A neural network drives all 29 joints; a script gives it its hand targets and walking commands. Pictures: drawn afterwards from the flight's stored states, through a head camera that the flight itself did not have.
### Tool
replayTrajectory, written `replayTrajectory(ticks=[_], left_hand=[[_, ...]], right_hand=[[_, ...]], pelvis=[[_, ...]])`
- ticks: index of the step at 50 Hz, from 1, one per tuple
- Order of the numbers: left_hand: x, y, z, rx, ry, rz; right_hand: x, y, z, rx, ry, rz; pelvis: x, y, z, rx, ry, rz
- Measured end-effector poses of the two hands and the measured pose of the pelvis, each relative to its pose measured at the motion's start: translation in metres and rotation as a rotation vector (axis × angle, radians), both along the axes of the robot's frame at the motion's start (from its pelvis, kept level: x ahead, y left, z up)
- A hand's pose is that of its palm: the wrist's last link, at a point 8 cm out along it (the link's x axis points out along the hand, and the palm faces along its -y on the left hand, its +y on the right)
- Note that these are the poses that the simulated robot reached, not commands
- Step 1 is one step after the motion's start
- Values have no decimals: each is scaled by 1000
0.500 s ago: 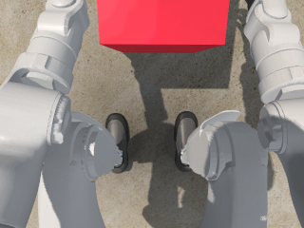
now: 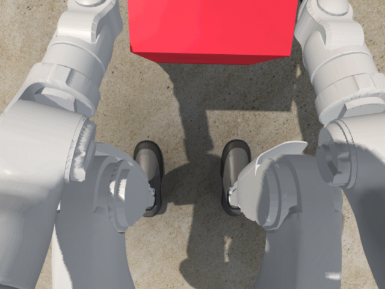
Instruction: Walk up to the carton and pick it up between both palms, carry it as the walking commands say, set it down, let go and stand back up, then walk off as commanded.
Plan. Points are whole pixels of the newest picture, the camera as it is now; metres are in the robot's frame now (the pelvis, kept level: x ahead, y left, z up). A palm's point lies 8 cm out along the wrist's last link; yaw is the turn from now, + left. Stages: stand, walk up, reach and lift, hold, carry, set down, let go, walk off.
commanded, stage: reach and lift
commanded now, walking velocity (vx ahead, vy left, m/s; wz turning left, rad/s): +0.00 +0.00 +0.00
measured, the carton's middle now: out of the picture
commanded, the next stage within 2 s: none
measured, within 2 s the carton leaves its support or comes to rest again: leaves its support in 0.54 s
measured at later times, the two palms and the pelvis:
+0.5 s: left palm out of the picture +0.57 +0.12 -0.17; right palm out of the picture +0.55 -0.19 -0.18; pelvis +0.00 +0.00 -0.02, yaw +0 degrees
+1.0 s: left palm out of the picture +0.57 +0.12 -0.11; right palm out of the picture +0.55 -0.19 -0.11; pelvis -0.01 -0.01 +0.02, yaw +0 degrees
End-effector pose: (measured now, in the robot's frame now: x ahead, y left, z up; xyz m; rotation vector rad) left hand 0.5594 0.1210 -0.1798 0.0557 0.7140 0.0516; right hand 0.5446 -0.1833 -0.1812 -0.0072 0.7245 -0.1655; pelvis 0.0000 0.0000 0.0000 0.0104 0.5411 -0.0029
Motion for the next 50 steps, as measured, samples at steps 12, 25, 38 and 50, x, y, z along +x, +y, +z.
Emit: replayTrajectory(ticks=[12, 25, 38, 50], left_hand=[[3, 1, 1, -7, 26, -36], [6, -1, 5, 10, 46, -47], [8, -16, 46, 13, -7, -15], [6, -5, 75, 14, -35, 14]], right_hand=[[3, -3, 0, 28, 15, 42], [3, -3, 6, 6, 49, 46], [-6, -12, 41, 14, -12, -38], [2, -2, 70, 22, -42, -19]], pelvis=[[-2, -1, -20, 5, -42, 8], [0, -1, -18, 4, -47, 2], [-1, -1, 2, 13, -79, -17], [-7, -7, 19, 26, -74, -11]])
